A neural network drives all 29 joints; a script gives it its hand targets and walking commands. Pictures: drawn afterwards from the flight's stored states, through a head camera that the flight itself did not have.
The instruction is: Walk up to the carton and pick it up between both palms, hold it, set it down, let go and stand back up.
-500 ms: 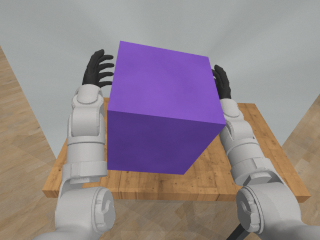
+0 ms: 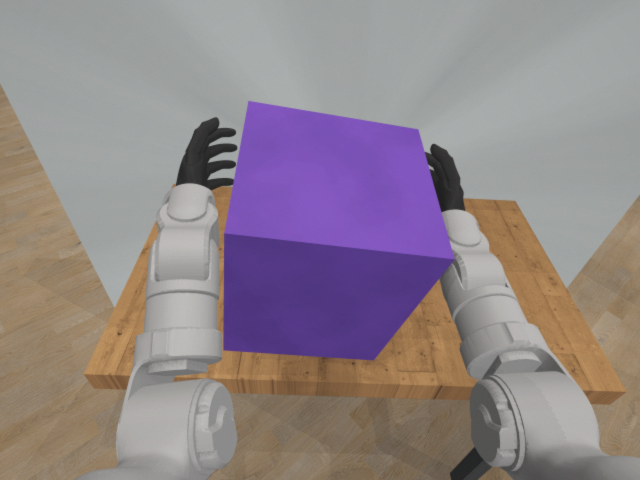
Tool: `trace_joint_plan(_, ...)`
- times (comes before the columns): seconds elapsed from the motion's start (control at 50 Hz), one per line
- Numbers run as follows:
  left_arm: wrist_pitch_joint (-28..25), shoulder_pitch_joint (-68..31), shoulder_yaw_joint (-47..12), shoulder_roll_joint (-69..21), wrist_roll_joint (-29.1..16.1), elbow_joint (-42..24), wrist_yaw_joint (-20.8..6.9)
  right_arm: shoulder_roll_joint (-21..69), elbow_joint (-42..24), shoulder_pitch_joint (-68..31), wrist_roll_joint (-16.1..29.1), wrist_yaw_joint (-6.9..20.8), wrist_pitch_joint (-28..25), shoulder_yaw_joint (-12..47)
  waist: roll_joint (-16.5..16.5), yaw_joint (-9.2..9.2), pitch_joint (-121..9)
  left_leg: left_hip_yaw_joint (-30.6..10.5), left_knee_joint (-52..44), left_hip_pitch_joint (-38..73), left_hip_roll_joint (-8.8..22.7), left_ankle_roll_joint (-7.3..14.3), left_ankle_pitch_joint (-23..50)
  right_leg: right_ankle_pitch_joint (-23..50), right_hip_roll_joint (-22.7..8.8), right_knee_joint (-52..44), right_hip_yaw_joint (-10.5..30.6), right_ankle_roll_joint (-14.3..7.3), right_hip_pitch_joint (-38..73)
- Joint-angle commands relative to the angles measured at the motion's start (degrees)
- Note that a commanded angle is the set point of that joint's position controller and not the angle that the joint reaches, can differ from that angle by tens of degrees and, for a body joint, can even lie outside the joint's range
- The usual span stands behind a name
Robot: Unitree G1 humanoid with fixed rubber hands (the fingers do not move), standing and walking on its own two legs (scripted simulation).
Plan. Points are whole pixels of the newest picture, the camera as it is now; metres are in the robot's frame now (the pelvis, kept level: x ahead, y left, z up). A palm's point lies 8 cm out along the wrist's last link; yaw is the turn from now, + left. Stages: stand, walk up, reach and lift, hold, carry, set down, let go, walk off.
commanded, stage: set down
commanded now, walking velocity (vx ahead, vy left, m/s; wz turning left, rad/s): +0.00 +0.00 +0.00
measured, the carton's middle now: (317, 243) +0.38 +0.00 +0.12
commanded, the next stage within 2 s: none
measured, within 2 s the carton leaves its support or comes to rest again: rests again in 1.82 s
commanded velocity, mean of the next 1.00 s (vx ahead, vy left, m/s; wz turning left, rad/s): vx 0.00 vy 0.00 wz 0.00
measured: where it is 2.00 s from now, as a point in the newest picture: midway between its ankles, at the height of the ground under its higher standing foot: outside the picture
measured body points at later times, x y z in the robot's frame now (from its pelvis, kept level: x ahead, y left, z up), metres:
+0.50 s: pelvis +0.00 +0.00 +0.00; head -0.01 +0.03 +0.45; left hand +0.43 +0.13 +0.17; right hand +0.40 -0.17 +0.15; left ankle +0.01 +0.13 -0.75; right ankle +0.00 -0.11 -0.75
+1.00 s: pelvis +0.01 -0.01 +0.00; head +0.01 +0.02 +0.45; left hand +0.43 +0.12 +0.13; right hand +0.41 -0.19 +0.12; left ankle +0.01 +0.13 -0.75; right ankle +0.00 -0.11 -0.75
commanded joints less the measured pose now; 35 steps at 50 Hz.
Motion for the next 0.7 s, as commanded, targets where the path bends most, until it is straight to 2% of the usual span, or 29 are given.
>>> trace_joint_plan(0.0, -1.2, -27.9, -19.2, -29.5, -5.6, 1.1, -7.1, 22.5, -13.3, -41.4, -0.2, 6.0, -5.5, 13.9, 4.8, -1.63, -21.1, 4.7, -0.3, 8.6, -2.8, -1.1, 13.6, 11.6, 2.5, -0.4, -4.3, 2.9, 1.4)
trace_joint_plan(0.06, -1.5, -27.1, -18.5, -29.9, -5.5, 1.3, -7.1, 22.9, -14.7, -42.0, 0.1, 6.2, -5.8, 14.6, 4.1, -0.65, -23.1, 4.8, 0.0, 8.3, -3.1, -1.2, 15.3, 14.1, 2.7, 0.2, -4.4, 3.3, 2.7)
trace_joint_plan(0.12, -2.4, -26.7, -19.3, -31.0, -5.7, 0.3, -6.5, 23.3, -15.9, -42.5, 0.9, 6.4, -6.5, 16.0, 4.5, -0.35, -26.2, 4.5, 1.2, 9.7, -3.0, -1.7, 20.1, 17.9, 3.2, 0.9, -4.4, 3.3, 3.3)
trace_joint_plan(0.22, -3.1, -25.9, -17.9, -30.1, -5.1, 1.4, -6.2, 23.8, -14.9, -41.4, 0.3, 6.7, -6.4, 16.0, 3.3, 0.38, -24.5, 4.7, 0.3, 7.5, -3.1, -1.0, 17.2, 18.0, 3.0, 1.0, -4.0, 3.6, 3.5)
trace_joint_plan(0.34, -4.3, -26.6, -16.9, -29.9, -4.5, 3.1, -6.1, 24.5, -12.5, -40.0, -1.6, 7.1, -6.5, 13.7, 3.7, 0.44, -22.9, 5.1, -0.9, 5.9, -3.0, -0.5, 13.2, 16.0, 2.5, 0.7, -3.6, 3.5, 2.6)
trace_joint_plan(0.46, -6.3, -26.8, -17.0, -30.6, -4.4, 4.6, -5.8, 24.8, -10.7, -38.8, -3.7, 7.6, -7.6, 11.3, 4.8, -0.18, -23.9, 5.2, -0.8, 6.2, -2.9, -1.0, 13.4, 16.3, 2.5, 0.7, -3.7, 3.4, 2.0)
trace_joint_plan(0.52, -7.4, -26.3, -17.3, -31.7, -4.8, 5.4, -5.4, 24.8, -10.6, -38.8, -4.8, 8.0, -8.4, 10.9, 4.6, -0.45, -26.4, 5.1, 0.0, 7.6, -2.8, -1.4, 16.2, 18.7, 2.7, 1.0, -4.0, 3.4, 1.5)
trace_joint_plan(0.64, -9.1, -25.6, -16.7, -31.6, -4.5, 7.3, -5.1, 25.1, -9.8, -37.6, -6.3, 8.4, -9.1, 10.1, 4.1, -0.40, -25.5, 5.2, -0.4, 5.9, -2.6, -1.4, 15.5, 19.4, 2.6, 1.1, -4.0, 3.5, 2.0)
trace_joint_plan(0.68, -9.6, -25.6, -16.5, -31.9, -4.4, 7.5, -4.6, 25.6, -9.6, -37.9, -6.4, 8.7, -9.4, 10.3, 3.9, 0.23, -26.6, 5.1, -0.1, 6.9, -2.4, -1.5, 16.9, 20.0, 2.9, 1.4, -4.1, 3.3, 1.5)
